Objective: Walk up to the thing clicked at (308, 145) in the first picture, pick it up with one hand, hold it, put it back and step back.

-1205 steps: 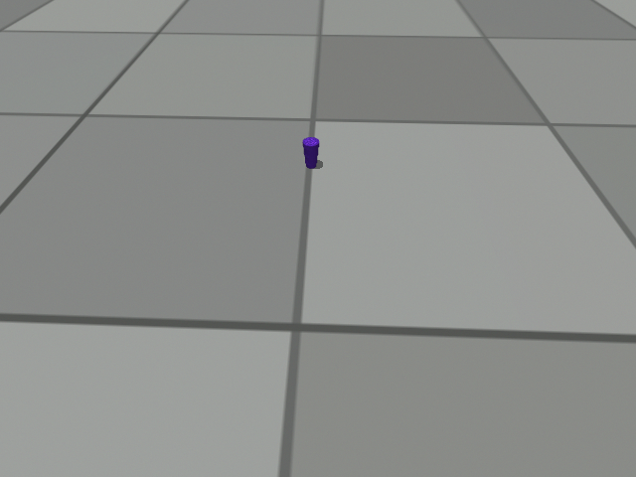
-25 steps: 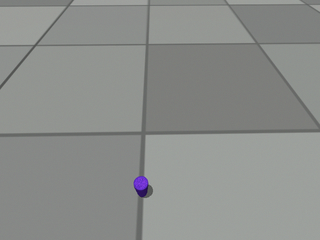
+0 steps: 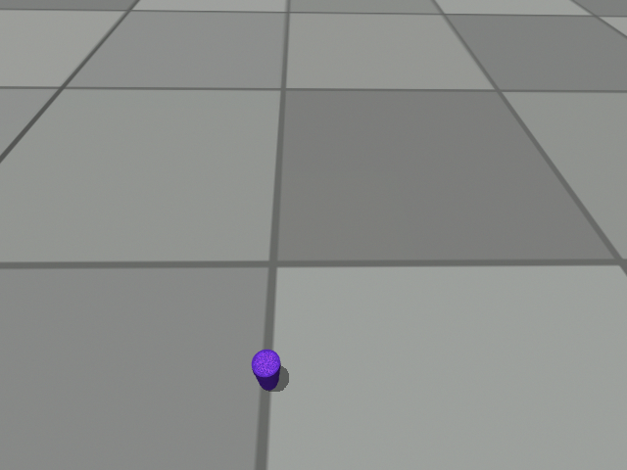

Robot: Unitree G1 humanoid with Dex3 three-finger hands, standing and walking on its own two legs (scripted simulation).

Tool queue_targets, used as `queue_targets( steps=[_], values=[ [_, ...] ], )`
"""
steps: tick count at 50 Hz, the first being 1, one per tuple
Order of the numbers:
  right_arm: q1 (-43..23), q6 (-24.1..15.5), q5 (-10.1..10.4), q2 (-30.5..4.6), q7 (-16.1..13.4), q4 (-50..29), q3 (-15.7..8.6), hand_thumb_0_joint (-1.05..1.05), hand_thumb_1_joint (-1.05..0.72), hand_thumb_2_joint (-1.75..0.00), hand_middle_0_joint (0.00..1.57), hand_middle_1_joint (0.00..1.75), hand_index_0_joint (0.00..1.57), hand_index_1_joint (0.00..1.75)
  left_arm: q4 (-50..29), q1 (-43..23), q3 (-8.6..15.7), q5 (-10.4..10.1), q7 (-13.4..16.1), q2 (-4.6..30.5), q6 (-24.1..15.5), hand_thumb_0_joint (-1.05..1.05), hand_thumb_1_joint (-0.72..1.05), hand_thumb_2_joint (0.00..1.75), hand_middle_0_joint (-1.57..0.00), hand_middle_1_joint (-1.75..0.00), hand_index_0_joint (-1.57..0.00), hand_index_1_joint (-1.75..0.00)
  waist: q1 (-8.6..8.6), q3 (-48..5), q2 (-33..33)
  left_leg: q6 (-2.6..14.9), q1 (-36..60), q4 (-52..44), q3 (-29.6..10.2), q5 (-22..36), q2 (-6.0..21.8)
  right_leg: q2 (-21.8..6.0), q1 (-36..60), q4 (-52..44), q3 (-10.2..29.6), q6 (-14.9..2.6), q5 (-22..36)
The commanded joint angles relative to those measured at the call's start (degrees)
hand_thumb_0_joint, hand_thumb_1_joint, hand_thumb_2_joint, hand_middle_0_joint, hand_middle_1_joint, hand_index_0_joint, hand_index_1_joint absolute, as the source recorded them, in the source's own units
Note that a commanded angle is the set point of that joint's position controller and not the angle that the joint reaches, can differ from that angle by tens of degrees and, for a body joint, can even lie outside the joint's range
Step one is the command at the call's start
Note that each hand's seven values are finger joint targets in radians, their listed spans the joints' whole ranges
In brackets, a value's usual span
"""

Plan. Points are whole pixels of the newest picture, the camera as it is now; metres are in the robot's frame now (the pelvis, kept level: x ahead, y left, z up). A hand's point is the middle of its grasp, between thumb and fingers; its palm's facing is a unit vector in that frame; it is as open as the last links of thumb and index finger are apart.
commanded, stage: walk up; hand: left
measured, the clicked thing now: (267, 372) +0.53 +0.12 -0.71
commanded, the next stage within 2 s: none
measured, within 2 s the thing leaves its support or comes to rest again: neither
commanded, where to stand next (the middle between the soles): +0.19 -0.06 m, yaw -4 degrees
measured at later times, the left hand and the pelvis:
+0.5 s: hand out of the picture +0.04 +0.29 -0.19, palm faces -0.05 -0.93 -0.37, open 7.4 cm; pelvis -0.12 +0.03 -0.03, yaw -1 degrees
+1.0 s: hand out of the picture -0.15 +0.26 -0.16, palm faces -0.10 -0.92 -0.39, open 7.4 cm; pelvis -0.26 +0.01 -0.02, yaw -5 degrees
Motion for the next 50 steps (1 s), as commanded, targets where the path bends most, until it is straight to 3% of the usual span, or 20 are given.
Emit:
queue_targets(
  steps=[1, 8, 10, 12, 13, 17, 19, 21, 23, 24, 25, 26, 29, 35, 40, 42, 44, 45, 46, 50],
  values=[
    [-2.0, -0.1, 0.5, -14.3, -1.7, -3.6, -3.2, 0.00, -0.90, -0.90, 0.20, 0.30, 0.20, 0.30, -6.0, -1.2, 4.3, -0.7, 1.9, 14.0, 0.1, 0.00, 0.90, 0.90, -0.20, -0.30, -0.20, -0.30, 0.59, -2.8, 1.2, 2.48, 0.3, 3.8, -5.6, 22.3, 7.2, -7.0, -3.4, 5.0, 5.0, -1.05, 22.5],
    [-2.1, 1.5, 0.7, -14.1, -1.8, -7.8, -4.0, 0.00, -0.90, -0.90, 0.20, 0.30, 0.20, 0.30, -10.4, 0.3, 4.7, 0.0, 1.6, 14.6, 1.5, 0.00, 0.90, 0.90, -0.20, -0.30, -0.20, -0.30, 1.18, -12.3, 1.5, 4.38, -0.4, 14.0, -3.3, 13.8, 5.5, -8.5, -3.4, 10.2, 8.3, -5.39, 20.4],
    [-1.3, 2.1, 0.6, -13.4, -1.8, -8.7, -4.0, 0.00, -0.90, -0.90, 0.20, 0.30, 0.20, 0.30, -11.7, 0.3, 5.3, 0.1, 1.6, 16.9, 1.7, 0.00, 0.90, 0.90, -0.20, -0.30, -0.20, -0.30, 1.53, -12.3, -2.7, 2.74, -2.9, 20.3, -1.8, 4.4, 1.2, -13.3, -4.6, 6.7, 14.6, -9.02, 22.5],
    [0.7, 2.9, 0.1, -12.5, -1.6, -9.5, -4.3, 0.00, -0.90, -0.90, 0.20, 0.30, 0.20, 0.30, -13.6, -1.4, 5.9, 1.0, 1.9, 19.2, 1.8, 0.00, 0.90, 0.90, -0.20, -0.30, -0.20, -0.30, 1.91, -9.8, -9.8, 1.29, -7.7, 33.0, -1.7, -20.6, -4.2, -20.4, -6.1, 1.5, 22.3, -14.43, 23.4],
    [2.9, 3.3, -0.2, -12.6, -1.5, -9.6, -4.3, 0.00, -0.90, -0.90, 0.20, 0.30, 0.20, 0.30, -14.5, -1.7, 6.1, 1.7, 2.0, 19.3, 1.8, 0.00, 0.90, 0.90, -0.20, -0.30, -0.20, -0.30, 1.50, -9.1, -10.3, 1.39, -8.3, 36.7, -4.4, -24.3, -3.2, -21.5, -8.0, 2.0, 22.6, -15.60, 21.9],
    [4.8, 2.7, 0.7, -13.6, -1.3, -10.2, -4.7, 0.00, -0.90, -0.90, 0.20, 0.30, 0.20, 0.30, -17.2, -4.7, 5.8, 2.3, 2.2, 16.3, 2.3, 0.00, 0.90, 0.90, -0.20, -0.30, -0.20, -0.30, 0.46, -9.1, -9.0, 1.57, -8.9, 35.3, -4.2, -21.0, -2.9, -15.7, -8.7, 6.0, 14.7, -12.25, 19.9],
    [5.7, 2.3, 0.0, -13.2, -1.6, -10.8, -4.5, 0.00, -0.90, -0.90, 0.20, 0.30, 0.20, 0.30, -17.9, -3.3, 5.8, 2.3, 2.2, 16.3, 2.6, 0.00, 0.90, 0.90, -0.20, -0.30, -0.20, -0.30, 0.98, -10.0, -8.9, 1.19, -9.2, 25.7, -2.5, -18.3, -1.8, -14.3, -4.1, 9.0, 14.0, -10.14, 20.8],
    [8.2, 1.6, -0.6, -12.3, -1.8, -10.2, -4.6, 0.00, -0.90, -0.90, 0.20, 0.30, 0.20, 0.30, -18.3, -3.5, 5.6, 1.2, 2.0, 15.6, 3.7, 0.00, 0.90, 0.90, -0.20, -0.30, -0.20, -0.30, -1.10, -9.8, -5.8, 0.80, -6.8, 5.1, -0.6, -4.9, -1.2, -10.8, -0.9, 14.5, 11.3, -6.16, 17.0],
    [6.9, 1.6, -2.2, -18.7, -2.2, -10.7, -6.6, 0.00, -0.90, -0.90, 0.20, 0.30, 0.20, 0.30, -20.1, -3.5, 4.7, 0.4, 2.0, 12.1, 4.0, 0.00, 0.90, 0.90, -0.20, -0.30, -0.20, -0.30, -0.71, -6.9, 12.2, 4.96, 1.3, 1.0, -19.8, 17.5, 12.1, 1.9, -19.0, 29.5, 4.6, -1.37, -4.5],
    [2.4, 1.7, -2.6, -20.0, -2.1, -12.6, -6.8, 0.00, -0.90, -0.90, 0.20, 0.30, 0.20, 0.30, -19.4, -1.8, 5.3, 0.7, 2.4, 11.8, 4.3, 0.00, 0.90, 0.90, -0.20, -0.30, -0.20, -0.30, 1.58, -4.7, 9.3, 8.59, -0.6, 2.9, -20.8, 24.5, 16.5, 6.0, -23.3, 36.3, 5.6, -0.29, -22.2],
    [2.4, 1.6, -1.9, -22.6, -2.0, -14.6, -7.3, 0.00, -0.90, -0.90, 0.20, 0.30, 0.20, 0.30, -19.6, -0.7, 5.6, 1.5, 2.9, 12.3, 4.4, 0.00, 0.90, 0.90, -0.20, -0.30, -0.20, -0.30, -0.74, -5.0, 12.4, 14.65, -7.4, 1.0, -25.5, 25.3, 23.8, 5.9, -20.0, 44.1, 8.4, 0.70, -27.3],
    [0.7, 1.1, -1.8, -22.5, -2.3, -15.3, -7.6, 0.00, -0.90, -0.90, 0.20, 0.30, 0.20, 0.30, -19.5, -3.0, 6.0, 1.8, 2.9, 13.3, 4.5, 0.00, 0.90, 0.90, -0.20, -0.30, -0.20, -0.30, -0.97, -3.1, 12.1, 16.58, -11.1, -1.0, -27.4, 22.1, 24.8, 4.7, -19.1, 49.4, 10.6, 0.89, -25.6],
    [-3.1, 0.4, -2.2, -16.8, -3.0, -16.8, -6.0, 0.00, -0.90, -0.90, 0.20, 0.30, 0.20, 0.30, -18.3, 0.8, 7.0, 0.9, 1.9, 13.5, 4.9, 0.00, 0.90, 0.90, -0.20, -0.30, -0.20, -0.30, 3.21, -1.2, 7.0, 10.44, -5.6, 5.3, -13.6, 28.2, 13.6, 5.8, -22.9, 54.1, 11.4, 0.55, -17.5],
    [6.9, 0.4, -0.7, -15.9, -3.9, -16.7, -6.7, 0.00, -0.90, -0.90, 0.20, 0.30, 0.20, 0.30, -21.4, -0.2, 6.8, 1.9, 1.6, 11.6, 3.8, 0.00, 0.90, 0.90, -0.20, -0.30, -0.20, -0.30, -1.83, -7.6, 7.3, 12.12, 13.2, 11.2, -14.3, 32.0, 13.6, 3.6, -24.9, 37.0, 7.4, 3.02, -18.4],
    [4.7, 1.3, -0.7, -17.6, -3.1, -19.0, -6.7, 0.00, -0.90, -0.90, 0.20, 0.30, 0.20, 0.30, -20.2, 4.5, 6.5, 1.6, 1.0, 11.2, 3.4, 0.00, 0.90, 0.90, -0.20, -0.30, -0.20, -0.30, -0.70, -12.1, 12.7, 11.19, 7.7, 14.2, -12.0, 29.3, 13.4, 0.4, -12.2, 16.7, 1.1, 1.25, -14.7],
    [1.8, 1.9, -0.3, -18.1, -2.8, -20.0, -6.6, 0.00, -0.90, -0.90, 0.20, 0.30, 0.20, 0.30, -17.9, 8.7, 6.6, 2.0, 0.8, 11.2, 3.1, 0.00, 0.90, 0.90, -0.20, -0.30, -0.20, -0.30, 2.00, -12.9, 11.0, 9.36, 2.3, 16.7, -10.5, 22.9, 12.5, 0.4, -4.2, 4.5, -0.9, -0.25, -4.1],
    [0.6, 1.9, 0.4, -14.7, -2.5, -21.3, -5.2, 0.00, -0.90, -0.90, 0.20, 0.30, 0.20, 0.30, -18.2, 9.4, 8.1, 2.9, 0.8, 16.6, 2.6, 0.00, 0.90, 0.90, -0.20, -0.30, -0.20, -0.30, 2.49, -12.3, -0.2, 3.90, -13.1, 22.4, -8.7, 7.1, 5.7, -8.2, 3.1, 6.4, 13.3, -3.87, 9.4],
    [-0.7, 1.9, 0.7, -12.3, -3.1, -21.9, -4.7, 0.00, -0.90, -0.90, 0.20, 0.30, 0.20, 0.30, -19.2, 6.2, 9.0, 2.1, 0.5, 20.5, 3.2, 0.00, 0.90, 0.90, -0.20, -0.30, -0.20, -0.30, 3.57, -8.6, -13.2, 0.95, -17.1, 32.4, -1.8, -15.9, -4.3, -17.4, -3.8, 2.8, 21.6, -12.64, 13.0],
    [1.3, 2.4, 0.7, -13.4, -3.8, -21.1, -5.6, 0.00, -0.90, -0.90, 0.20, 0.30, 0.20, 0.30, -21.6, 1.6, 9.2, 2.5, 0.7, 22.6, 3.0, 0.00, 0.90, 0.90, -0.20, -0.30, -0.20, -0.30, 3.26, -5.7, -16.8, 0.02, -14.7, 44.4, -4.8, -27.6, -3.2, -23.8, -13.9, 1.2, 27.6, -17.37, 14.8],
    [5.2, 2.2, 0.7, -13.6, -3.2, -18.3, -4.9, 0.00, -0.90, -0.90, 0.20, 0.30, 0.20, 0.30, -23.3, -1.7, 7.8, 2.6, 1.5, 15.0, 3.0, 0.00, 0.90, 0.90, -0.20, -0.30, -0.20, -0.30, 0.68, -2.3, -7.3, 0.37, -17.8, 48.9, -7.9, -19.8, -6.4, -12.3, -10.3, 6.6, 10.9, -11.16, 17.7]
  ],
)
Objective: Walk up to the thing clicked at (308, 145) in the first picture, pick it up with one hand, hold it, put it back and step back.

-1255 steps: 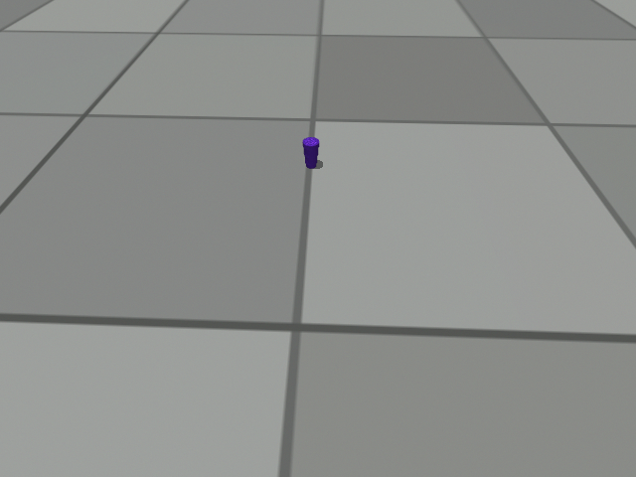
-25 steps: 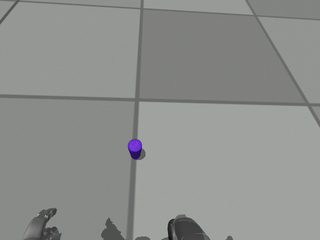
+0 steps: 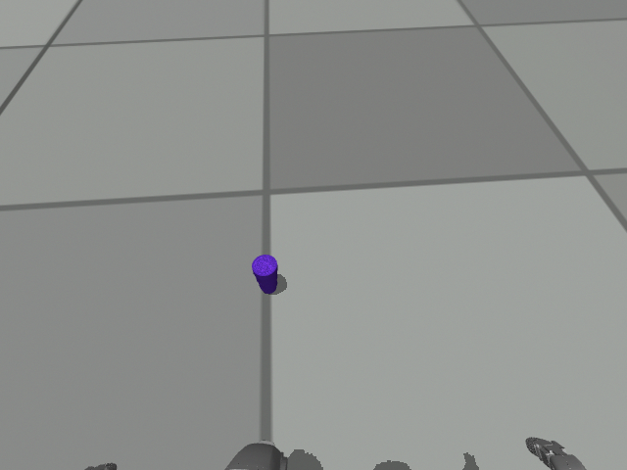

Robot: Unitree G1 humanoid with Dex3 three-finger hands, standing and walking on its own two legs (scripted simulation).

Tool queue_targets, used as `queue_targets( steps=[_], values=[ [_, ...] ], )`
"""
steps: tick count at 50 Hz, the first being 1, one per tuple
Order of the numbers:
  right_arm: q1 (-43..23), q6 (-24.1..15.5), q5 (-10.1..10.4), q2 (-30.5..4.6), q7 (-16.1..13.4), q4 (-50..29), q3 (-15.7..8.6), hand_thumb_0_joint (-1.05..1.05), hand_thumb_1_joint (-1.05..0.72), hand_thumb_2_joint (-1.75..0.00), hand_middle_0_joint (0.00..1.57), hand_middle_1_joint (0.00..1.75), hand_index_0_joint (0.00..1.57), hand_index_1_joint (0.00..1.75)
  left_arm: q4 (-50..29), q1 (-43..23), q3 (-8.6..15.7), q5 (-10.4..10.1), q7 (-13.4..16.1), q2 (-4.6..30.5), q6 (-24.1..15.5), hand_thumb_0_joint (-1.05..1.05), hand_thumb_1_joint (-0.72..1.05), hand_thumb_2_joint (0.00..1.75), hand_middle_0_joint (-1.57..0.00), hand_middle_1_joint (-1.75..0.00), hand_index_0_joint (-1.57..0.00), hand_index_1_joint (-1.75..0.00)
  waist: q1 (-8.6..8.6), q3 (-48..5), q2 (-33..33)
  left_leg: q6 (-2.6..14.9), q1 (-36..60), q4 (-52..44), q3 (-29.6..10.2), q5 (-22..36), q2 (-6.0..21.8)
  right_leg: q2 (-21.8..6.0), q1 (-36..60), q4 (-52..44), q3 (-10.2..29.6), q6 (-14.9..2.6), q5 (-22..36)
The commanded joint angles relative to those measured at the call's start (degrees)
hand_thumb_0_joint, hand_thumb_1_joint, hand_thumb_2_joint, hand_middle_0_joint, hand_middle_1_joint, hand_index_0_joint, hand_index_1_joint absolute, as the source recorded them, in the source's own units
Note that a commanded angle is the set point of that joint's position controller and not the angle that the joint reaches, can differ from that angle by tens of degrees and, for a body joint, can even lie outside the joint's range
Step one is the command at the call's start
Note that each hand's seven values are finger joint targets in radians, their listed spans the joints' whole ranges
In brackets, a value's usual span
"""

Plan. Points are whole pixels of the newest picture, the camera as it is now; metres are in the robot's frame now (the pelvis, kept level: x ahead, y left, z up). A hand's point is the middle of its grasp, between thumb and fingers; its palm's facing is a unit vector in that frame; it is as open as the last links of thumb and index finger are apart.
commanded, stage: walk up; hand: left
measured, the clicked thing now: (266, 276) +0.78 +0.19 -0.69
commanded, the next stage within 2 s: stand in 1.42 s
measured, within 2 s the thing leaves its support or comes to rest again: neither
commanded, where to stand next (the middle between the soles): +0.46 -0.03 m, yaw +1 degrees
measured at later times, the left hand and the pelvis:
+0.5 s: hand out of the picture -0.06 +0.24 -0.15, palm faces +0.07 -0.93 -0.36, open 7.4 cm; pelvis -0.08 -0.03 +0.00, yaw +4 degrees
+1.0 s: hand out of the picture +0.03 +0.26 -0.15, palm faces +0.07 -0.93 -0.37, open 7.4 cm; pelvis -0.04 -0.01 +0.00, yaw +5 degrees
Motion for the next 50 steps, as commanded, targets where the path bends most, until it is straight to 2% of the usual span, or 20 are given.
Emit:
queue_targets(
  steps=[1, 5, 8, 10, 12, 15, 18, 21, 22, 24, 26, 34, 36, 37, 38, 42, 44, 46, 48, 50],
  values=[
    [3.9, -1.9, 0.1, -10.2, -1.2, -3.0, -2.6, 0.00, -0.90, -0.90, 0.20, 0.30, 0.20, 0.30, -7.3, -5.2, 4.8, 0.7, 2.1, 13.8, -1.8, 0.00, 0.90, 0.90, -0.20, -0.30, -0.20, -0.30, -0.79, -8.9, -8.1, -0.43, 1.6, 7.2, -2.3, 0.4, -2.6, -11.1, 0.0, -9.7, 7.8, -9.89, 24.1],
    [4.8, -3.4, -1.0, -10.1, -0.6, -2.6, -2.2, 0.00, -0.90, -0.90, 0.20, 0.30, 0.20, 0.30, -7.1, -1.9, 4.9, 1.2, 1.7, 13.5, -1.9, 0.00, 0.90, 0.90, -0.20, -0.30, -0.20, -0.30, 1.59, -11.7, -10.0, -1.20, 2.2, -16.2, 3.3, -0.3, 1.2, -11.2, 10.1, -11.1, 9.3, -9.19, 1.1],
    [10.5, -4.8, -1.7, -9.3, -0.6, 0.7, -3.1, 0.00, -0.90, -0.90, 0.20, 0.30, 0.20, 0.30, -6.5, -1.4, 4.5, 0.2, 0.7, 14.4, -1.0, 0.00, 0.90, 0.90, -0.20, -0.30, -0.20, -0.30, -0.87, -13.1, -7.7, 0.92, 16.8, -43.3, 4.2, 11.1, 1.3, -10.7, 5.7, -3.6, 7.9, -6.13, -2.4],
    [5.3, -5.3, -3.8, -15.4, -0.7, -0.7, -4.6, 0.00, -0.90, -0.90, 0.20, 0.30, 0.20, 0.30, -5.8, 3.5, 2.2, -1.1, 0.3, 7.6, -1.0, 0.00, 0.90, 0.90, -0.20, -0.30, -0.20, -0.30, 1.88, -10.8, 12.1, 6.58, 28.9, -44.5, -24.7, 8.2, 19.2, 0.5, -20.2, 12.0, -1.4, 0.70, -12.4],
    [-0.5, -5.6, -2.7, -19.3, -0.6, -2.8, -5.0, 0.00, -0.90, -0.90, 0.20, 0.30, 0.20, 0.30, -5.0, -4.8, 4.3, -0.2, 0.8, 14.8, -1.6, 0.00, 0.90, 0.90, -0.20, -0.30, -0.20, -0.30, -1.28, -2.8, 9.4, 14.37, 0.0, -48.6, -28.6, -10.7, 27.3, -5.0, -6.7, 17.7, 3.3, 1.38, -12.8],
    [-3.5, -6.7, -2.9, -11.6, -0.2, -3.0, -2.7, 0.00, -0.90, -0.90, 0.20, 0.30, 0.20, 0.30, -2.2, -0.7, 4.0, -1.2, -0.8, 11.9, -2.3, 0.00, 0.90, 0.90, -0.20, -0.30, -0.20, -0.30, 1.72, -2.8, 9.1, 6.93, 7.3, -42.8, -7.8, 6.3, 13.5, -1.7, -4.8, 11.7, 0.0, 0.83, -3.7],
    [1.8, -6.0, -2.6, -13.5, 0.6, -1.0, -3.7, 0.00, -0.90, -0.90, 0.20, 0.30, 0.20, 0.30, -1.6, -3.4, 3.6, -0.9, -1.3, 11.1, -3.3, 0.00, 0.90, 0.90, -0.20, -0.30, -0.20, -0.30, -1.86, -3.4, 11.2, 6.50, 9.1, -41.9, -8.0, -2.3, 12.2, -0.8, -0.5, -0.6, -4.1, 1.09, -6.3],
    [2.6, -4.5, -2.1, -12.6, 1.1, -1.6, -3.4, 0.00, -0.90, -0.90, 0.20, 0.30, 0.20, 0.30, 1.8, 1.5, 3.4, -0.5, -0.2, 10.8, -4.9, 0.00, 0.90, 0.90, -0.20, -0.30, -0.20, -0.30, -0.23, -6.0, 9.7, 5.80, 9.2, -34.0, -4.3, 0.0, 10.3, 1.2, 7.5, -14.1, -6.1, 0.24, -0.9],
    [3.3, -4.2, -1.7, -10.5, 1.2, -1.9, -2.8, 0.00, -0.90, -0.90, 0.20, 0.30, 0.20, 0.30, 3.1, 3.4, 3.7, -0.2, 0.4, 11.9, -5.6, 0.00, 0.90, 0.90, -0.20, -0.30, -0.20, -0.30, 0.51, -7.8, 6.0, 4.69, 5.7, -29.1, -2.9, 2.4, 9.0, -0.2, 13.4, -15.1, -2.4, -0.05, 1.5],
    [2.3, -4.1, -1.2, -7.3, 1.0, -2.9, -2.0, 0.00, -0.90, -0.90, 0.20, 0.30, 0.20, 0.30, 3.9, 6.0, 5.0, 0.1, 1.1, 18.2, -6.4, 0.00, 0.90, 0.90, -0.20, -0.30, -0.20, -0.30, 2.47, -9.1, -8.0, 1.03, -4.0, -13.5, 1.3, -2.2, 0.9, -16.3, 14.0, -22.0, 23.2, -7.43, -15.1],
    [5.7, -4.2, -1.5, -11.4, 1.0, -0.7, -3.5, 0.00, -0.90, -0.90, 0.20, 0.30, 0.20, 0.30, 1.2, -1.4, 4.9, 0.1, 0.8, 19.2, -6.4, 0.00, 0.90, 0.90, -0.20, -0.30, -0.20, -0.30, -0.51, -3.7, -6.4, 0.54, 3.1, -9.5, -1.8, -2.3, 5.4, -21.5, -0.4, -23.0, 26.0, -12.48, -22.9],
    [9.0, -5.1, -1.9, -8.7, 2.0, 3.1, -3.8, 0.00, -0.90, -0.90, 0.20, 0.30, 0.20, 0.30, 1.5, -4.0, 2.8, -0.6, 0.4, 14.6, -5.9, 0.00, 0.90, 0.90, -0.20, -0.30, -0.20, -0.30, -2.71, -6.8, -8.3, 0.49, 18.2, -30.6, 4.3, 11.2, 2.5, -10.9, -4.9, -14.5, 4.8, -5.37, -6.7],
    [10.2, -5.7, -2.6, -11.3, 1.3, 3.6, -4.6, 0.00, -0.90, -0.90, 0.20, 0.30, 0.20, 0.30, 1.4, -2.4, 1.0, -1.1, 0.5, 10.3, -5.5, 0.00, 0.90, 0.90, -0.20, -0.30, -0.20, -0.30, -3.42, -8.2, 2.8, 1.87, 24.3, -38.6, -7.3, 9.9, 9.1, -5.2, -11.4, -2.0, -1.3, -1.91, -3.8],
    [7.9, -6.0, -2.6, -14.4, 1.0, 2.5, -4.7, 0.00, -0.90, -0.90, 0.20, 0.30, 0.20, 0.30, 1.4, -2.1, 0.5, -2.0, 0.6, 8.6, -5.4, 0.00, 0.90, 0.90, -0.20, -0.30, -0.20, -0.30, -2.78, -8.0, 9.8, 6.41, 21.8, -45.2, -22.2, 1.3, 19.0, 0.0, -14.1, 4.7, -5.2, 0.37, -8.2],
    [5.0, -6.0, -2.1, -16.6, 1.2, 1.8, -5.0, 0.00, -0.90, -0.90, 0.20, 0.30, 0.20, 0.30, 2.8, -1.5, 1.8, -1.7, 1.0, 12.4, -5.1, 0.00, 0.90, 0.90, -0.20, -0.30, -0.20, -0.30, -2.46, -6.5, 7.8, 11.48, 13.6, -46.1, -24.3, -4.1, 22.7, -2.5, -9.0, 10.1, -2.1, 0.50, -12.4],
    [0.3, -6.1, -2.0, -11.5, 1.1, 1.4, -3.2, 0.00, -0.90, -0.90, 0.20, 0.30, 0.20, 0.30, 4.7, 1.0, 1.4, -1.9, 1.0, 11.0, -6.6, 0.00, 0.90, 0.90, -0.20, -0.30, -0.20, -0.30, 0.67, -7.0, 9.6, 6.66, 15.8, -35.7, -8.1, 28.2, 14.5, -2.7, -1.3, -5.4, -3.2, -0.15, -4.2],
    [-0.1, -5.8, -0.7, -10.2, 1.0, 1.8, -2.5, 0.00, -0.90, -0.90, 0.20, 0.30, 0.20, 0.30, 6.1, 3.1, 1.8, -1.8, 1.6, 12.0, -7.4, 0.00, 0.90, 0.90, -0.20, -0.30, -0.20, -0.30, 1.35, -11.5, 8.0, 2.98, 14.3, -27.8, -2.0, 41.5, 10.4, -4.3, 9.3, -11.8, -0.6, -0.09, 17.4],
    [1.0, -5.4, 0.0, -8.8, 0.7, 1.3, -2.3, 0.00, -0.90, -0.90, 0.20, 0.30, 0.20, 0.30, 6.9, 4.9, 2.6, -1.7, 2.4, 14.7, -7.4, 0.00, 0.90, 0.90, -0.20, -0.30, -0.20, -0.30, 1.16, -15.3, 3.3, 0.42, 8.6, -22.2, 0.7, 35.7, 6.8, -9.4, 17.2, -9.3, 6.6, -3.63, 29.3],
    [2.6, -5.1, -0.6, -7.8, 0.5, 2.7, -2.2, 0.00, -0.90, -0.90, 0.20, 0.30, 0.20, 0.30, 5.4, -0.6, 2.5, -1.8, 2.1, 17.3, -7.2, 0.00, 0.90, 0.90, -0.20, -0.30, -0.20, -0.30, -0.85, -13.9, -1.0, 0.24, 11.8, -24.2, 1.9, 18.7, 5.9, -15.0, 10.4, -9.1, 10.8, -8.12, 23.5],
    [2.8, -5.3, -0.9, -9.3, 0.6, 4.1, -2.5, 0.00, -0.90, -0.90, 0.20, 0.30, 0.20, 0.30, 4.6, -4.1, 1.7, -1.8, 2.0, 14.8, -6.8, 0.00, 0.90, 0.90, -0.20, -0.30, -0.20, -0.30, -1.87, -13.0, -2.2, 1.48, 15.4, -28.5, 0.2, 24.6, 7.6, -11.0, 7.2, -7.7, 5.0, -4.89, 22.7]
  ],
)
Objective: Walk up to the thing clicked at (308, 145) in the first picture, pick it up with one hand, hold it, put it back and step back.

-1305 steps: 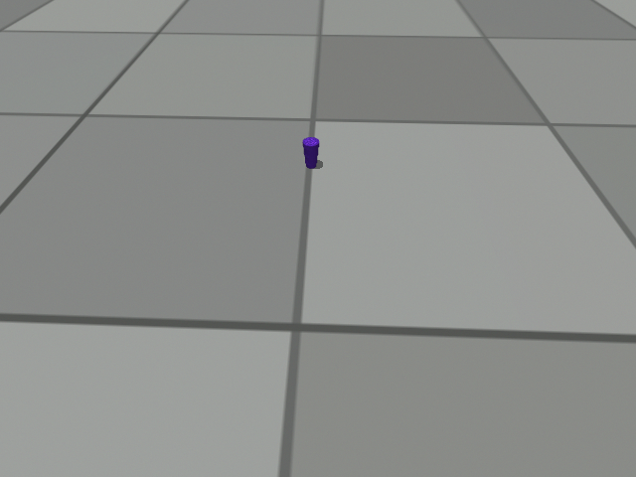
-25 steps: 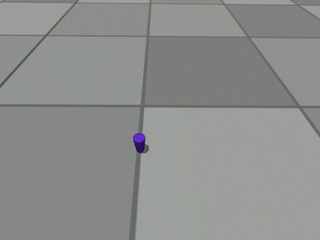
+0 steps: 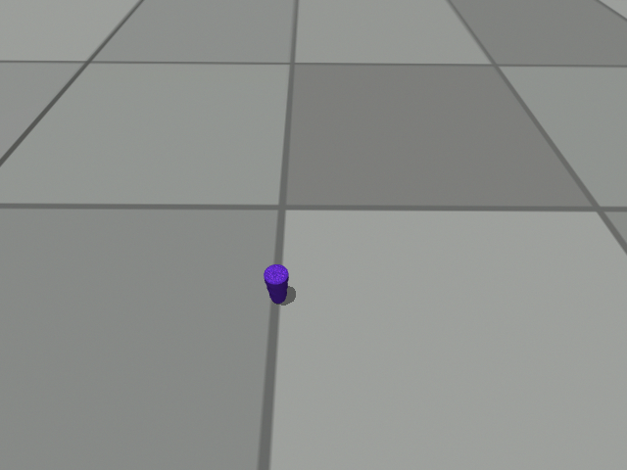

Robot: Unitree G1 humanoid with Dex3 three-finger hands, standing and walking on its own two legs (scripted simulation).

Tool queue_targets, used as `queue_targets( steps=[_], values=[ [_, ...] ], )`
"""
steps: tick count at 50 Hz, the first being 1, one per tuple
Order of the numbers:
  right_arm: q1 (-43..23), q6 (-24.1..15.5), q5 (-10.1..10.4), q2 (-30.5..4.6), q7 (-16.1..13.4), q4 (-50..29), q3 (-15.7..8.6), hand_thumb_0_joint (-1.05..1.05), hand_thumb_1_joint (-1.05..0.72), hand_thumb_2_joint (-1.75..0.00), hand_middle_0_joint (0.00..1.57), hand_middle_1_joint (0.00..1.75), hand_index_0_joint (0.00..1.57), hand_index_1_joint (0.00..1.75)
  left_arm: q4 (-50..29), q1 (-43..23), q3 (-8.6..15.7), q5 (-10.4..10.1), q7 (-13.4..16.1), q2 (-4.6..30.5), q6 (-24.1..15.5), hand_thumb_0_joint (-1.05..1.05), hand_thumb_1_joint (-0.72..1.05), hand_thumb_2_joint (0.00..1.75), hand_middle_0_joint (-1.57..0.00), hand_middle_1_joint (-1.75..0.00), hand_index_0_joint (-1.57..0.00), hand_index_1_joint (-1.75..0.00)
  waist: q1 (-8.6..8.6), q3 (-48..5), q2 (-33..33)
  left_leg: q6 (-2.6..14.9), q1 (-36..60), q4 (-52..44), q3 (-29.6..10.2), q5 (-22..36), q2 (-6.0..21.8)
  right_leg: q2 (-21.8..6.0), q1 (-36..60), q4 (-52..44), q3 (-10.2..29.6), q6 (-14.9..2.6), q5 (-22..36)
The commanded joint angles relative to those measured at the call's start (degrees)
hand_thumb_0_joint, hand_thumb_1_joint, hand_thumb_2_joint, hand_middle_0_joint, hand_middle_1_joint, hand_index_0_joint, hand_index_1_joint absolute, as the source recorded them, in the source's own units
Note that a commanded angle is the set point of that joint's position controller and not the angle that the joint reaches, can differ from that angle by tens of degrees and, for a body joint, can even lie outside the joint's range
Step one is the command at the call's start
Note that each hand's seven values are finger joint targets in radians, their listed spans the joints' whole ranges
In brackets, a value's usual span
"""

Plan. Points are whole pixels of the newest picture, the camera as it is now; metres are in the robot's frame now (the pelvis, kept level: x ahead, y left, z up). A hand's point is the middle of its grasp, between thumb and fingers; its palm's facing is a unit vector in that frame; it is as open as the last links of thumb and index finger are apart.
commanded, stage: walk up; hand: left
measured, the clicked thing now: (277, 286) +0.83 +0.12 -0.69
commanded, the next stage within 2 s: stand in 0.42 s
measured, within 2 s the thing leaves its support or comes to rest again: neither
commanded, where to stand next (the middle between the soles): +0.49 -0.06 m, yaw -4 degrees
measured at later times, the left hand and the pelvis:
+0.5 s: hand out of the picture +0.10 +0.25 -0.14, palm faces -0.02 -0.94 -0.34, open 7.4 cm; pelvis -0.01 +0.00 +0.01, yaw -1 degrees
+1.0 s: hand out of the picture +0.03 +0.25 -0.14, palm faces -0.04 -0.94 -0.34, open 7.4 cm; pelvis -0.03 -0.01 +0.02, yaw +0 degrees
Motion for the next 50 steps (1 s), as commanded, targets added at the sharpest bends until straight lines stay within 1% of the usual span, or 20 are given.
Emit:
queue_targets(
  steps=[1, 2, 4, 6, 8, 10, 12, 15, 18, 20, 21, 23, 27, 31, 35, 41, 43, 45, 48, 50],
  values=[
    [-0.5, -1.9, -0.1, -12.8, -1.0, -2.6, -3.3, 0.00, -0.90, -0.90, 0.20, 0.30, 0.20, 0.30, -4.6, -4.6, 2.9, -0.1, 1.3, 13.3, -0.7, 0.00, 0.90, 0.90, -0.20, -0.30, -0.20, -0.30, -0.94, -8.1, -3.3, 3.08, 2.9, -6.0, -4.6, 21.7, 4.6, -8.3, 3.6, -1.8, 6.7, -4.62, 24.6],
    [-0.5, -2.0, 0.1, -13.0, -1.0, -2.1, -3.2, 0.00, -0.90, -0.90, 0.20, 0.30, 0.20, 0.30, -4.3, -4.3, 2.7, -0.4, 1.3, 12.4, -0.6, 0.00, 0.90, 0.90, -0.20, -0.30, -0.20, -0.30, -0.36, -8.5, -3.1, 3.62, 4.1, -6.2, -5.1, 28.6, 5.6, -6.7, 4.0, -0.4, 4.9, -3.31, 26.9],
    [-2.0, -2.0, 0.5, -13.1, -1.2, -2.0, -3.1, 0.00, -0.90, -0.90, 0.20, 0.30, 0.20, 0.30, -3.5, -3.9, 2.6, -0.4, 1.5, 11.9, -0.6, 0.00, 0.90, 0.90, -0.20, -0.30, -0.20, -0.30, 0.18, -8.5, -2.8, 4.21, 4.2, -4.7, -5.0, 35.6, 6.1, -5.4, 5.5, -0.4, 3.6, -2.51, 28.7],
    [-2.8, -1.7, 0.7, -12.4, -1.4, -1.9, -2.9, 0.00, -0.90, -0.90, 0.20, 0.30, 0.20, 0.30, -2.7, -2.9, 2.7, -0.6, 1.7, 12.2, -0.6, 0.00, 0.90, 0.90, -0.20, -0.30, -0.20, -0.30, 0.60, -9.6, -2.3, 3.65, 3.6, -3.2, -3.0, 36.9, 5.0, -6.0, 8.1, 0.0, 4.2, -2.96, 32.8],
    [-3.6, -1.5, 0.6, -12.2, -1.5, -1.8, -2.9, 0.00, -0.90, -0.90, 0.20, 0.30, 0.20, 0.30, -2.6, -2.8, 2.8, -0.6, 1.8, 12.5, -0.4, 0.00, 0.90, 0.90, -0.20, -0.30, -0.20, -0.30, 0.86, -10.2, -1.1, 3.07, 2.6, -3.3, -2.5, 33.4, 4.4, -6.9, 9.4, 0.0, 5.2, -3.87, 32.8],
    [-4.6, -1.1, 0.4, -12.0, -1.3, -1.6, -2.8, 0.00, -0.90, -0.90, 0.20, 0.30, 0.20, 0.30, -2.7, -4.3, 2.8, -0.5, 1.9, 12.9, -0.2, 0.00, 0.90, 0.90, -0.20, -0.30, -0.20, -0.30, 0.62, -9.2, -1.0, 2.84, 1.4, -4.7, -2.8, 27.4, 4.4, -7.2, 8.8, -1.2, 5.7, -4.15, 27.7],
    [-5.6, -1.1, 0.1, -12.1, -1.2, -1.2, -2.8, 0.00, -0.90, -0.90, 0.20, 0.30, 0.20, 0.30, -2.8, -5.9, 2.5, -0.3, 1.7, 12.3, -0.1, 0.00, 0.90, 0.90, -0.20, -0.30, -0.20, -0.30, 0.26, -8.5, 0.0, 3.04, 2.3, -7.1, -3.9, 24.5, 4.9, -6.8, 7.0, -2.1, 5.5, -3.85, 23.4],
    [-7.4, -1.3, 0.1, -12.2, -1.1, -0.8, -2.7, 0.00, -0.90, -0.90, 0.20, 0.30, 0.20, 0.30, -2.3, -6.6, 2.1, -0.2, 1.5, 11.7, 0.0, 0.00, 0.90, 0.90, -0.20, -0.30, -0.20, -0.30, 0.43, -8.1, 1.3, 3.31, 4.0, -9.3, -4.8, 25.1, 5.6, -5.5, 6.2, -3.1, 4.3, -2.70, 22.2],
    [-7.9, -1.2, 0.2, -11.8, -1.0, -0.6, -2.4, 0.00, -0.90, -0.90, 0.20, 0.30, 0.20, 0.30, -1.9, -6.5, 2.1, -0.2, 1.4, 11.9, -0.1, 0.00, 0.90, 0.90, -0.20, -0.30, -0.20, -0.30, 0.42, -8.3, 1.2, 2.73, 4.5, -9.5, -3.4, 25.4, 5.1, -5.9, 7.4, -4.7, 4.8, -2.52, 23.4],
    [-8.0, -1.1, 0.0, -11.5, -0.9, 0.0, -2.2, 0.00, -0.90, -0.90, 0.20, 0.30, 0.20, 0.30, -1.7, -7.6, 2.1, -0.2, 1.3, 11.8, 0.0, 0.00, 0.90, 0.90, -0.20, -0.30, -0.20, -0.30, 0.25, -7.0, 1.3, 2.26, 3.5, -11.7, -3.6, 21.0, 4.8, -5.9, 7.0, -6.0, 5.4, -2.34, 20.0],
    [-8.6, -1.2, 0.7, -11.5, -0.8, 0.1, -1.6, 0.00, -0.90, -0.90, 0.20, 0.30, 0.20, 0.30, -0.1, -8.1, 0.9, -0.8, 1.1, 9.8, 0.6, 0.00, 0.90, 0.90, -0.20, -0.30, -0.20, -0.30, -0.35, -6.3, 1.6, 2.37, 4.3, -14.8, -5.1, 21.6, 5.9, -6.6, 6.6, -8.9, 5.6, -2.17, 20.7],
    [-9.2, -1.4, 0.9, -11.9, -0.7, 0.7, -1.7, 0.00, -0.90, -0.90, 0.20, 0.30, 0.20, 0.30, 0.3, -7.5, 0.7, -0.5, 0.9, 10.0, 0.6, 0.00, 0.90, 0.90, -0.20, -0.30, -0.20, -0.30, -0.15, -6.6, 1.4, 2.06, 6.3, -15.3, -5.4, 23.1, 6.1, -6.5, 6.9, -10.3, 5.2, -1.64, 21.0],
    [-8.2, -1.3, 0.7, -11.6, -0.5, 2.0, -1.3, 0.00, -0.90, -0.90, 0.20, 0.30, 0.20, 0.30, 1.9, -7.9, 0.6, -0.4, 0.9, 10.7, 0.5, 0.00, 0.90, 0.90, -0.20, -0.30, -0.20, -0.30, -0.69, -7.2, 0.0, 1.70, 7.7, -17.3, -4.8, 21.1, 6.1, -7.1, 8.3, -12.7, 5.4, -1.59, 19.0],
    [-9.0, -1.2, 0.7, -11.5, -0.3, 2.7, -1.2, 0.00, -0.90, -0.90, 0.20, 0.30, 0.20, 0.30, 3.2, -6.8, 0.3, -0.2, 0.7, 10.5, 0.3, 0.00, 0.90, 0.90, -0.20, -0.30, -0.20, -0.30, -0.22, -6.1, 0.1, 1.53, 7.9, -19.0, -4.7, 14.5, 5.8, -7.0, 6.6, -15.8, 5.6, -1.10, 13.5],
    [-8.0, -1.3, 0.5, -11.2, -0.2, 3.7, -0.9, 0.00, -0.90, -0.90, 0.20, 0.30, 0.20, 0.30, 3.8, -7.1, 0.3, -0.2, 0.7, 11.0, 0.1, 0.00, 0.90, 0.90, -0.20, -0.30, -0.20, -0.30, -0.43, -5.5, -0.2, 1.31, 7.0, -20.2, -4.7, 12.0, 5.5, -7.3, 6.5, -16.9, 6.1, -1.15, 11.7],
    [-5.9, -1.2, 0.2, -11.4, 0.0, 4.6, -0.9, 0.00, -0.90, -0.90, 0.20, 0.30, 0.20, 0.30, 4.4, -6.1, 0.3, -0.1, 0.6, 11.3, 0.3, 0.00, 0.90, 0.90, -0.20, -0.30, -0.20, -0.30, -0.56, -3.2, -0.7, 1.49, 4.9, -20.6, -4.7, 5.1, 5.1, -7.2, 3.2, -18.9, 7.1, -1.07, 2.3],
    [-6.0, -1.2, 0.2, -11.5, 0.1, 4.5, -1.0, 0.00, -0.90, -0.90, 0.20, 0.30, 0.20, 0.30, 4.4, -5.7, 0.2, 0.0, 0.6, 11.1, 0.2, 0.00, 0.90, 0.90, -0.20, -0.30, -0.20, -0.30, -0.37, -2.9, -1.0, 1.48, 4.4, -20.3, -4.9, 5.7, 5.0, -7.1, 2.7, -19.1, 7.1, -1.06, 1.7],
    [-5.2, -1.0, 0.0, -11.3, 0.2, 4.6, -1.0, 0.00, -0.90, -0.90, 0.20, 0.30, 0.20, 0.30, 4.4, -5.3, 0.4, 0.0, 0.5, 11.6, 0.4, 0.00, 0.90, 0.90, -0.20, -0.30, -0.20, -0.30, -0.19, -1.4, -2.1, 1.43, 3.1, -20.2, -4.9, 2.5, 4.5, -7.1, 1.0, -19.8, 7.6, -1.07, -3.0],
    [-4.4, -1.1, 0.2, -11.4, 0.2, 4.5, -0.9, 0.00, -0.90, -0.90, 0.20, 0.30, 0.20, 0.30, 3.9, -4.9, 0.2, 0.0, 0.5, 11.4, 0.3, 0.00, 0.90, 0.90, -0.20, -0.30, -0.20, -0.30, -0.42, -3.5, -1.3, 1.76, 5.4, -19.6, -5.0, 6.2, 5.2, -7.3, 1.2, -19.1, 7.8, -1.40, 0.8],
    [-4.2, -1.2, 0.0, -11.3, 0.1, 4.5, -0.8, 0.00, -0.90, -0.90, 0.20, 0.30, 0.20, 0.30, 3.9, -4.9, 0.4, -0.1, 0.4, 11.6, 0.2, 0.00, 0.90, 0.90, -0.20, -0.30, -0.20, -0.30, -0.35, -3.9, -0.7, 1.70, 4.6, -19.9, -5.1, 5.1, 5.3, -7.3, 2.1, -18.3, 7.6, -1.41, 1.6]
  ],
)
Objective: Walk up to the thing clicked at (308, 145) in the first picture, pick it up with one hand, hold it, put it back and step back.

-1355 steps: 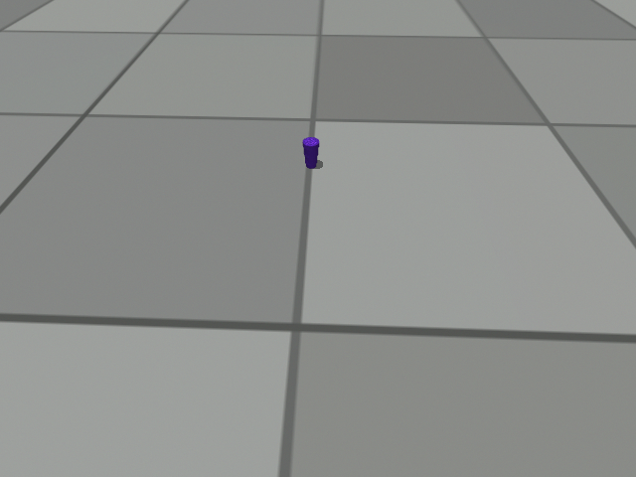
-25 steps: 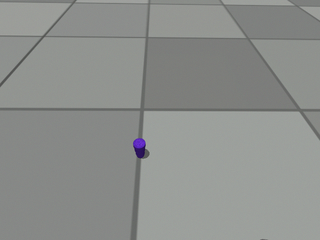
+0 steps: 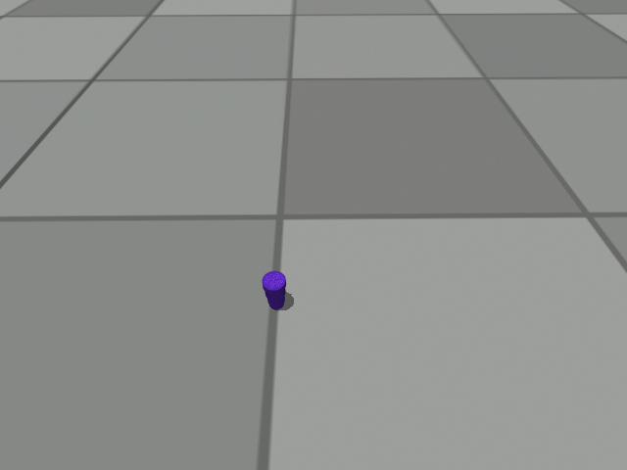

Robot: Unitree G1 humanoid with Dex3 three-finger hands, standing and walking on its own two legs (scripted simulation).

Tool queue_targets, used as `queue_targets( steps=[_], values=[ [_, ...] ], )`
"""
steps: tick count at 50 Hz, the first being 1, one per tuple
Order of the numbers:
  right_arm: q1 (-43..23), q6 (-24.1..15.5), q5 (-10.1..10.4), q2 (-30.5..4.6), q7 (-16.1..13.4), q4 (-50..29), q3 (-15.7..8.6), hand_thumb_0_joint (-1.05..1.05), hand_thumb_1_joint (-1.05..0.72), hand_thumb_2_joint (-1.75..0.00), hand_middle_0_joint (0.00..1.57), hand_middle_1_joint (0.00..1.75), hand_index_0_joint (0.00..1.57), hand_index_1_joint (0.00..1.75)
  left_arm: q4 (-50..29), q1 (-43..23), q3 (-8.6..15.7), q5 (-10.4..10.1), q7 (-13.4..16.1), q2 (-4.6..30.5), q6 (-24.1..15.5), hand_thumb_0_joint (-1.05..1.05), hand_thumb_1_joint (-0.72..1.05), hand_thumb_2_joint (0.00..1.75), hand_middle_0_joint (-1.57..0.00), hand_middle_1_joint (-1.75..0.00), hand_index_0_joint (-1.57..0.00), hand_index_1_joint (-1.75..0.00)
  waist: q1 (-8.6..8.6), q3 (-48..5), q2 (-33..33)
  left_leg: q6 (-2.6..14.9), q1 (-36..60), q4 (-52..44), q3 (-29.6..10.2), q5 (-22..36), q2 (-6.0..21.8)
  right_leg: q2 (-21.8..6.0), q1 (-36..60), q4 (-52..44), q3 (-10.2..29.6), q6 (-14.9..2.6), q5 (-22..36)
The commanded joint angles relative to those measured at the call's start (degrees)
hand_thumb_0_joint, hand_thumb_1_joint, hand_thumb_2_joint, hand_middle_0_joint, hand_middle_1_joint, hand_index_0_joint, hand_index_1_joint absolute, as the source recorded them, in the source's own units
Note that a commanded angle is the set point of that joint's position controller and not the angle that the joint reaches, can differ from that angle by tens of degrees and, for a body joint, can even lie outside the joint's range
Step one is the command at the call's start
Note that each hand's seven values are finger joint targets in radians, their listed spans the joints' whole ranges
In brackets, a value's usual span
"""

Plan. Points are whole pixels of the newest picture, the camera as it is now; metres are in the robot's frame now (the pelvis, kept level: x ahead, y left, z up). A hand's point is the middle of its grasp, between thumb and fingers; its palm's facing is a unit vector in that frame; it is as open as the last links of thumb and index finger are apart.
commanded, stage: stand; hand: left
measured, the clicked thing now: (275, 292) +0.86 +0.14 -0.71
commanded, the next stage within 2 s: walk up in 0.42 s
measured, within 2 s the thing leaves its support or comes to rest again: neither
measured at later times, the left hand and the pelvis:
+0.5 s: hand out of the picture +0.10 +0.25 -0.15, palm faces -0.04 -0.94 -0.33, open 7.4 cm; pelvis +0.03 +0.00 +0.00, yaw -1 degrees
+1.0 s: hand out of the picture +0.18 +0.27 -0.17, palm faces -0.09 -0.92 -0.39, open 7.4 cm; pelvis +0.18 -0.01 -0.03, yaw -5 degrees
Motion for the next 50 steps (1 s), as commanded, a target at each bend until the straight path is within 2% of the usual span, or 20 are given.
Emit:
queue_targets(
  steps=[1, 8, 20, 21, 22, 24, 26, 28, 30, 31, 32, 33, 34, 35, 36, 37, 40, 45, 47, 50],
  values=[
    [-2.6, -1.4, 0.1, -11.7, -0.9, -3.9, -2.2, 0.00, -0.90, -0.90, 0.20, 0.30, 0.20, 0.30, -4.2, -3.7, 2.5, -0.1, 1.0, 12.4, -1.2, 0.00, 0.90, 0.90, -0.20, -0.30, -0.20, -0.30, -0.01, -2.4, -0.5, 2.32, -1.6, -4.4, -5.7, -5.2, 5.4, -7.1, -1.1, -4.8, 7.1, -1.10, -7.6],
    [-2.4, -1.6, 0.4, -12.1, -1.2, -3.9, -1.9, 0.00, -0.90, -0.90, 0.20, 0.30, 0.20, 0.30, -4.1, -2.8, 2.2, -0.4, 0.9, 12.1, -1.4, 0.00, 0.90, 0.90, -0.20, -0.30, -0.20, -0.30, 0.03, -5.2, 0.4, 2.17, 0.7, -3.2, -5.4, 3.3, 6.0, -7.4, 2.0, -2.6, 6.4, -1.42, 3.5],
    [-2.2, -1.6, 0.6, -12.1, -1.5, -3.8, -1.2, 0.00, -0.90, -0.90, 0.20, 0.30, 0.20, 0.30, -3.7, -3.4, 2.2, -0.4, 1.1, 12.4, -1.1, 0.00, 0.90, 0.90, -0.20, -0.30, -0.20, -0.30, -0.13, -4.8, -0.7, 1.70, 1.3, -3.3, -5.1, 7.0, 6.4, -7.5, 3.1, -2.0, 5.7, -1.22, 7.7],
    [1.1, -2.5, -0.7, -16.7, -0.7, -7.3, -4.3, 0.00, -0.90, -0.90, 0.20, 0.30, 0.20, 0.30, -7.2, 0.5, 5.1, 0.5, -0.3, 15.6, -1.4, 0.00, 0.90, 0.90, -0.20, -0.30, -0.20, -0.30, -0.25, -9.7, -0.2, 5.20, 3.3, 2.0, -3.3, -20.0, 3.6, -3.6, 3.1, 1.5, 5.7, -3.22, -18.4],
    [1.5, -2.6, -1.2, -17.1, -0.3, -7.1, -4.8, 0.00, -0.90, -0.90, 0.20, 0.30, 0.20, 0.30, -6.7, 1.5, 5.6, 1.2, -0.6, 15.7, -1.3, 0.00, 0.90, 0.90, -0.20, -0.30, -0.20, -0.30, 0.06, -6.1, 1.1, 6.36, -0.5, 2.3, -5.7, -29.2, 4.8, -4.7, -1.3, 2.8, 7.6, -4.22, -27.5],
    [0.9, -2.4, -1.4, -16.2, 0.2, -8.3, -5.0, 0.00, -0.90, -0.90, 0.20, 0.30, 0.20, 0.30, -8.0, 0.7, 6.1, 1.5, -1.2, 15.3, -1.3, 0.00, 0.90, 0.90, -0.20, -0.30, -0.20, -0.30, 0.08, 1.0, 0.4, 7.06, -5.0, 1.9, -7.5, -33.3, 5.3, -4.7, -8.8, 3.3, 9.7, -4.75, -32.4],
    [1.8, -3.0, -1.4, -15.4, 0.2, -9.3, -5.3, 0.00, -0.90, -0.90, 0.20, 0.30, 0.20, 0.30, -9.8, -1.1, 6.1, 1.3, -1.5, 13.3, -1.6, 0.00, 0.90, 0.90, -0.20, -0.30, -0.20, -0.30, -0.80, 5.4, 1.6, 8.12, -4.7, 0.4, -10.5, -27.1, 7.3, -4.0, -12.5, 6.9, 9.0, -5.02, -23.8],
    [4.5, -3.6, -0.9, -16.9, -0.1, -9.8, -6.2, 0.00, -0.90, -0.90, 0.20, 0.30, 0.20, 0.30, -11.6, -2.9, 5.8, 0.9, -1.4, 12.0, -2.2, 0.00, 0.90, 0.90, -0.20, -0.30, -0.20, -0.30, -2.47, 4.4, 4.5, 10.97, 5.3, -2.3, -15.3, -15.8, 12.2, -0.7, -17.8, 14.2, 2.7, -3.20, -9.5],
    [4.7, -3.4, -1.0, -18.4, 0.0, -11.5, -7.1, 0.00, -0.90, -0.90, 0.20, 0.30, 0.20, 0.30, -12.7, -2.2, 5.5, 1.0, -1.4, 11.3, -2.7, 0.00, 0.90, 0.90, -0.20, -0.30, -0.20, -0.30, -2.66, 2.5, 6.5, 14.47, 10.8, -1.3, -17.3, -6.4, 16.7, -0.2, -21.1, 14.0, 0.3, -1.55, -15.8],
    [3.8, -3.1, -1.1, -18.6, 0.3, -12.8, -7.1, 0.00, -0.90, -0.90, 0.20, 0.30, 0.20, 0.30, -13.1, -0.3, 5.7, 1.0, -1.6, 11.8, -2.8, 0.00, 0.90, 0.90, -0.20, -0.30, -0.20, -0.30, -1.53, 2.2, 7.1, 14.83, 5.2, -2.0, -16.8, -11.7, 17.1, -1.6, -16.5, 13.5, 1.5, -1.78, -18.3],
    [-0.3, -2.7, -0.9, -18.8, 0.6, -14.4, -7.1, 0.00, -0.90, -0.90, 0.20, 0.30, 0.20, 0.30, -12.2, 4.2, 6.0, 1.0, -1.6, 12.3, -3.2, 0.00, 0.90, 0.90, -0.20, -0.30, -0.20, -0.30, 1.81, 3.1, 9.0, 13.61, -0.9, 1.9, -13.5, -13.3, 15.9, -2.1, -9.1, 8.9, 2.4, -2.77, -18.4],
    [-2.1, -2.3, -1.1, -16.0, 0.8, -15.6, -6.1, 0.00, -0.90, -0.90, 0.20, 0.30, 0.20, 0.30, -10.5, 8.6, 6.7, 0.9, -1.4, 14.1, -3.7, 0.00, 0.90, 0.90, -0.20, -0.30, -0.20, -0.30, 3.86, 2.1, 4.4, 9.94, -7.5, 11.6, -5.8, -10.5, 8.7, -0.2, 2.0, 3.0, 4.5, -3.74, -15.6],
    [-3.9, -2.4, -0.9, -11.9, 0.9, -17.8, -5.0, 0.00, -0.90, -0.90, 0.20, 0.30, 0.20, 0.30, -8.4, 16.9, 8.5, 1.0, -0.7, 18.9, -4.2, 0.00, 0.90, 0.90, -0.20, -0.30, -0.20, -0.30, 7.21, 1.5, -11.5, 5.44, -21.2, 33.9, 2.0, -10.7, 0.1, -10.0, 14.1, -3.0, 23.3, -5.47, -6.1],
    [-5.9, -2.5, -0.9, -10.6, 0.4, -19.5, -4.2, 0.00, -0.90, -0.90, 0.20, 0.30, 0.20, 0.30, -8.3, 19.8, 8.7, 0.6, -0.2, 22.3, -4.6, 0.00, 0.90, 0.90, -0.20, -0.30, -0.20, -0.30, 7.11, 4.6, -11.5, 3.12, -35.0, 38.8, 1.5, -21.0, -3.6, -18.1, 21.4, -4.2, 35.6, -10.20, 13.2],
    [-3.8, -2.6, -1.1, -12.8, -0.3, -18.7, -4.4, 0.00, -0.90, -0.90, 0.20, 0.30, 0.20, 0.30, -9.9, 18.4, 8.9, 0.3, 0.1, 22.2, -4.3, 0.00, 0.90, 0.90, -0.20, -0.30, -0.20, -0.30, 6.39, 5.0, -5.7, 2.78, -37.0, 40.5, -1.2, -22.8, -1.1, -21.6, 22.6, -0.1, 36.1, -13.54, 27.8],
    [-3.0, -3.1, -1.0, -13.4, -0.5, -18.5, -4.7, 0.00, -0.90, -0.90, 0.20, 0.30, 0.20, 0.30, -11.1, 17.9, 8.6, -0.4, 0.5, 20.5, -4.0, 0.00, 0.90, 0.90, -0.20, -0.30, -0.20, -0.30, 5.66, 4.1, -2.4, 2.90, -35.5, 42.7, -3.1, -21.8, 0.2, -20.6, 21.2, 2.1, 31.6, -14.47, 36.0],
    [-1.6, -2.2, -0.1, -13.0, 0.8, -18.8, -4.9, 0.00, -0.90, -0.90, 0.20, 0.30, 0.20, 0.30, -14.0, 13.9, 7.5, -0.6, 1.5, 16.4, -3.8, 0.00, 0.90, 0.90, -0.20, -0.30, -0.20, -0.30, 2.88, 1.9, -5.4, 4.17, -32.4, 39.2, -2.7, -15.2, 1.2, -12.0, 21.8, 3.3, 16.8, -8.46, 35.2],
    [-4.6, -1.7, 0.1, -11.7, 2.2, -22.4, -5.3, 0.00, -0.90, -0.90, 0.20, 0.30, 0.20, 0.30, -18.0, 11.6, 7.4, -0.5, 1.3, 16.4, -3.8, 0.00, 0.90, 0.90, -0.20, -0.30, -0.20, -0.30, 3.11, 2.4, -6.4, 2.76, -20.8, 18.8, 0.7, -3.2, 1.4, -7.2, 10.1, 1.0, 9.5, -7.73, 23.4],
    [-1.2, -2.3, 0.0, -11.5, 2.1, -21.8, -6.0, 0.00, -0.90, -0.90, 0.20, 0.30, 0.20, 0.30, -18.9, 10.9, 7.1, -0.9, 1.1, 16.8, -3.7, 0.00, 0.90, 0.90, -0.20, -0.30, -0.20, -0.30, 1.49, -0.5, -6.7, 3.61, -7.7, 12.4, 2.1, 4.3, -0.1, -6.8, 4.0, 5.1, 8.1, -7.29, 23.7],
    [15.7, -2.7, -1.0, -15.2, 0.9, -17.9, -9.2, 0.00, -0.90, -0.90, 0.20, 0.30, 0.20, 0.30, -20.0, 11.8, 6.2, -1.6, 1.1, 14.5, -3.7, 0.00, 0.90, 0.90, -0.20, -0.30, -0.20, -0.30, -7.11, -10.0, 1.4, 7.01, 18.6, 11.6, 1.3, 9.0, -0.6, -3.9, -8.0, 28.0, 6.1, -5.01, 21.0]
  ],
)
